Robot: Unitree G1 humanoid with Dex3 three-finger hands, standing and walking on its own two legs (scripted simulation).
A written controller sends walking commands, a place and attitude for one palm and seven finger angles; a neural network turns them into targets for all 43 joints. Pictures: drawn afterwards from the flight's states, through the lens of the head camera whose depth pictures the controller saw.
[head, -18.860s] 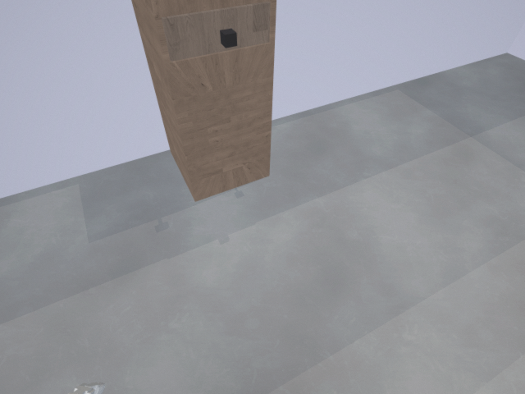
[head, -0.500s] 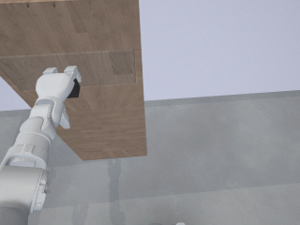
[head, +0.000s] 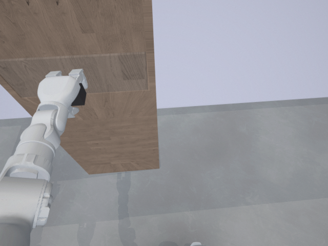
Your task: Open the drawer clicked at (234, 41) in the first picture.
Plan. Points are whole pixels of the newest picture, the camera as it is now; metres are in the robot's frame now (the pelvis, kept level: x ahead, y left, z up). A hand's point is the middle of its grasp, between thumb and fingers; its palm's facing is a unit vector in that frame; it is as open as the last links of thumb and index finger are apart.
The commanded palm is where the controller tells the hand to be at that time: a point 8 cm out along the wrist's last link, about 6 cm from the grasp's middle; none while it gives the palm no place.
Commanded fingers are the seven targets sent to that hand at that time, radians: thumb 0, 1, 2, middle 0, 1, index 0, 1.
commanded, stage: close the thumb around the handle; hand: left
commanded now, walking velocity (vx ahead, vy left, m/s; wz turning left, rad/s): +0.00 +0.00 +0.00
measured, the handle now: (75, 88) +0.52 +0.23 +0.06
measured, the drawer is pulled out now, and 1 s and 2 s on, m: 0.00 0.06 0.18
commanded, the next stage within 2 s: pull the drawer open in 0.26 s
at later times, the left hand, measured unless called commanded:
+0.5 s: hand (70, 107) +0.46 +0.23 +0.04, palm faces -0.04 -0.03 -1.00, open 8.2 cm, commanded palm +0.43 +0.25 +0.10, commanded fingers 0.00 0.90 0.90 -0.40 -1.35 -0.40 -1.35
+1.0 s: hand (66, 127) +0.40 +0.23 +0.04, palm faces -0.02 -0.05 -1.00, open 8.2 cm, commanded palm +0.36 +0.25 +0.10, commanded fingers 0.00 0.90 0.90 -0.40 -1.35 -0.40 -1.35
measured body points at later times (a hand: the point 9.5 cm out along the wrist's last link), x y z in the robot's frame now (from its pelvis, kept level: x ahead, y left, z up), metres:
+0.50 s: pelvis +0.00 +0.00 +0.00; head +0.08 -0.01 +0.44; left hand +0.46 +0.23 +0.10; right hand +0.03 -0.28 -0.13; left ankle -0.02 +0.10 -0.72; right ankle +0.00 -0.12 -0.72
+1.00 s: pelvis +0.01 +0.00 +0.01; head +0.07 -0.02 +0.45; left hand +0.40 +0.23 +0.09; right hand +0.13 -0.27 -0.12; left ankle -0.02 +0.10 -0.72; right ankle +0.00 -0.12 -0.72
